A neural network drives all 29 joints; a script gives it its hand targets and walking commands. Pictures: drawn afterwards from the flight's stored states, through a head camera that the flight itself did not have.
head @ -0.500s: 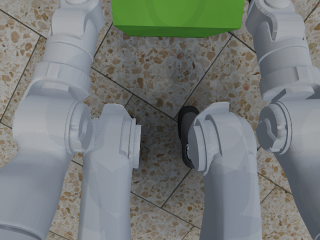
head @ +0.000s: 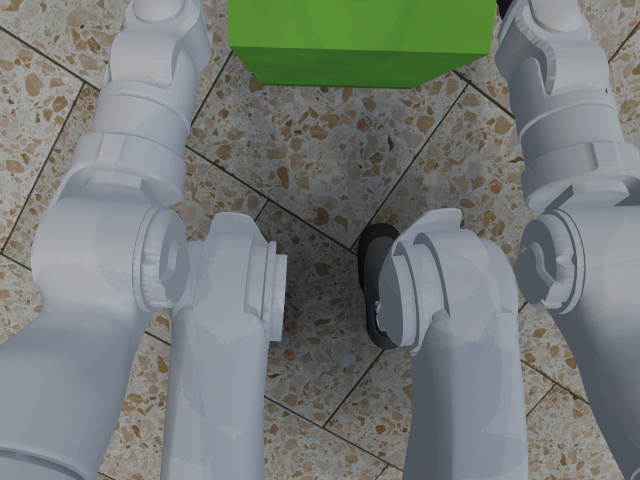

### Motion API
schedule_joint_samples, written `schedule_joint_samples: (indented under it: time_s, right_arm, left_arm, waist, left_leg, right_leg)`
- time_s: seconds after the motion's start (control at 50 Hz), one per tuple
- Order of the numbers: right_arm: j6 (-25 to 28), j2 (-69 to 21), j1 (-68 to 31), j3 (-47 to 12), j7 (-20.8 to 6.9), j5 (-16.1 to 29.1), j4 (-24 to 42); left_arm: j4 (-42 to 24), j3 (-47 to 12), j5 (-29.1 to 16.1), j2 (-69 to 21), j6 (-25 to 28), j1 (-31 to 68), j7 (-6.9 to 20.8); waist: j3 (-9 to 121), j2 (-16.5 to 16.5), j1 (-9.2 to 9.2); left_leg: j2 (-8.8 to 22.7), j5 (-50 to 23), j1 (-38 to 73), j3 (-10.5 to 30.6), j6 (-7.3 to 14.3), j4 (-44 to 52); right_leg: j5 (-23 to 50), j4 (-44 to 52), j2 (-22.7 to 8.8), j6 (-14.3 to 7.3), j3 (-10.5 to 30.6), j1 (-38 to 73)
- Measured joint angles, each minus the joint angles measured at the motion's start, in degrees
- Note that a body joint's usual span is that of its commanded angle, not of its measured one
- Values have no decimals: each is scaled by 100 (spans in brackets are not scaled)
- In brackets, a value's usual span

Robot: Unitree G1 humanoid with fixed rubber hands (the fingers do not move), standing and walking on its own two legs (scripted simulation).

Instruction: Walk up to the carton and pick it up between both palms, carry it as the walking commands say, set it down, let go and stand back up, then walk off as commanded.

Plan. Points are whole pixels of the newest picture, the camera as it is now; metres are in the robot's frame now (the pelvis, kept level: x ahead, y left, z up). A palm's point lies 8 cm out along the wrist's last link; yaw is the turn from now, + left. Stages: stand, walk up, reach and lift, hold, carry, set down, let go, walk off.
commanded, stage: set down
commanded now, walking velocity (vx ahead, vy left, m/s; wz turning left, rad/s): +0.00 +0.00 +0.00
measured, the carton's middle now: out of the picture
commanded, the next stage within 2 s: none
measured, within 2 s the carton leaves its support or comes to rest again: neither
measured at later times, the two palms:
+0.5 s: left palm out of the picture +0.54 +0.12 -0.16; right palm out of the picture +0.53 -0.19 -0.15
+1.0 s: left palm (155, 30) +0.51 +0.15 -0.19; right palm (524, 30) +0.50 -0.20 -0.18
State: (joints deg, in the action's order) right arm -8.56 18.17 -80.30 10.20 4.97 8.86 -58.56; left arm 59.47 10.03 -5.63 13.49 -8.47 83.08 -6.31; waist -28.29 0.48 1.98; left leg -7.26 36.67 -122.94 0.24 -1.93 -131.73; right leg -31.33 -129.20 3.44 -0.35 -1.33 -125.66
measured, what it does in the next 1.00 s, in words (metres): stands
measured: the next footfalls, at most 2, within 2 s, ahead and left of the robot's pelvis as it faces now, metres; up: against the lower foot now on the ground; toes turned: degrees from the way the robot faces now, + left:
none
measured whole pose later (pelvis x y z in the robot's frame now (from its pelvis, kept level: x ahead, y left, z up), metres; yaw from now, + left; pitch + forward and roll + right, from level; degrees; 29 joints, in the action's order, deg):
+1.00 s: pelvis +0.00 +0.01 +0.01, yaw +0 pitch +29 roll +0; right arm -4.5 20.0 -74.4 6.6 6.8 13.9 -55.8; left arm 54.1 1.7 -14.8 19.3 -6.3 74.1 -8.0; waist -30.1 0.1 2.3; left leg -7.1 36.3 -122.3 -0.3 -1.1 -129.5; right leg -31.5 -126.9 3.5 0.6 -0.5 -124.5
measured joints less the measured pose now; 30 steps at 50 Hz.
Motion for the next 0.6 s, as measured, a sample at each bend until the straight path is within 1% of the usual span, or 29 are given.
schedule_joint_samples:
  time_s: [0.1,0.22,0.28,0.36,0.46,0.54,0.6]
  right_arm:
    - [75,-48,60,91,-39,-45,-119]
    - [129,-139,249,101,-2,-69,-116]
    - [180,-188,318,166,-8,-86,-157]
    - [175,-213,384,245,-49,-235,-119]
    - [223,-236,392,344,-97,-298,-168]
    - [277,-241,418,350,-78,-381,-178]
    - [389,-265,404,346,-23,-401,-238]
  left_arm:
    - [21,7,36,-44,33,-105,-15]
    - [-27,46,27,-114,97,-335,-31]
    - [7,182,114,-175,164,-418,5]
    - [23,246,131,-206,202,-463,63]
    - [-11,242,213,-220,219,-513,76]
    - [63,228,213,-232,322,-517,76]
    - [59,106,184,-186,400,-532,61]
  waist:
    - [149,6,-5]
    - [449,19,4]
    - [591,-1,6]
    - [677,34,5]
    - [723,-32,3]
    - [748,-14,-4]
    - [733,30,8]
  left_leg:
    - [3,24,-65,-10,3,-33]
    - [7,90,-191,-7,-3,-49]
    - [5,122,-255,-4,11,-64]
    - [15,151,-287,-21,14,-66]
    - [5,155,-321,-10,35,-79]
    - [15,159,-330,-23,43,-80]
    - [25,155,-315,-34,35,-53]
  right_leg:
    - [-22,-36,2,-4,4,-70]
    - [-80,-59,2,-18,-1,-207]
    - [-117,-69,-2,-8,-6,-266]
    - [-140,-80,8,-4,10,-309]
    - [-161,-70,-2,25,0,-312]
    - [-164,-70,7,47,14,-322]
    - [-153,-49,19,54,30,-317]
